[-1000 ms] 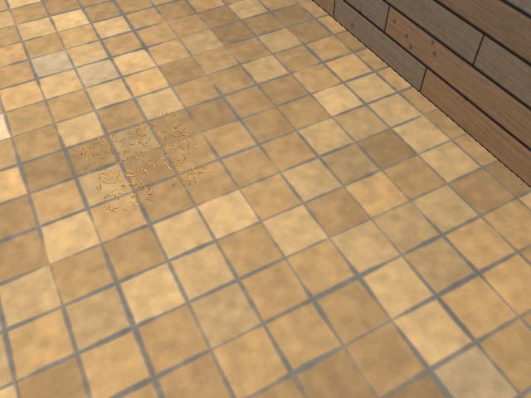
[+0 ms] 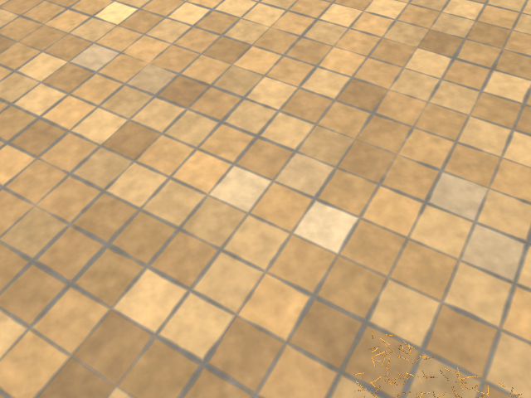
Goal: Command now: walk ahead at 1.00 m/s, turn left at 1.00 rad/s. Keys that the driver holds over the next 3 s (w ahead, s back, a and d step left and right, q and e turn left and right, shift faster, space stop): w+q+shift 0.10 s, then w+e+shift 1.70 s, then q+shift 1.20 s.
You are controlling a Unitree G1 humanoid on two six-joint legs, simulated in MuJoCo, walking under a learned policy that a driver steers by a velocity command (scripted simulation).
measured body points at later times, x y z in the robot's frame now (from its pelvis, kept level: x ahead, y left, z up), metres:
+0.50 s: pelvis +0.48 -0.07 +0.03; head +0.50 -0.06 +0.48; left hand +0.45 +0.22 -0.09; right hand +0.67 -0.30 -0.05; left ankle +0.44 +0.06 -0.62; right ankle +0.49 -0.14 -0.71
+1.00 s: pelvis +0.94 -0.07 +0.03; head +0.96 -0.07 +0.48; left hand +1.26 +0.09 -0.03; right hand +0.80 -0.34 -0.08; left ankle +0.87 +0.09 -0.71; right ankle +0.99 -0.20 -0.62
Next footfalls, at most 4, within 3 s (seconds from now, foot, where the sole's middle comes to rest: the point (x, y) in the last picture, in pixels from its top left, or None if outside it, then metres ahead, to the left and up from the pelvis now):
0.32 right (350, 370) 0.53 -0.13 -0.74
0.74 left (267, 238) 0.91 0.08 -0.74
1.16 right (372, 158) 1.23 -0.26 -0.74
1.56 left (394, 78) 1.65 -0.39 -0.74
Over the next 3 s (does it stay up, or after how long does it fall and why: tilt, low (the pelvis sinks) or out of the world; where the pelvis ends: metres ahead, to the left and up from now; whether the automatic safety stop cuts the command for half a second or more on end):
stays up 1.69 -0.83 0.03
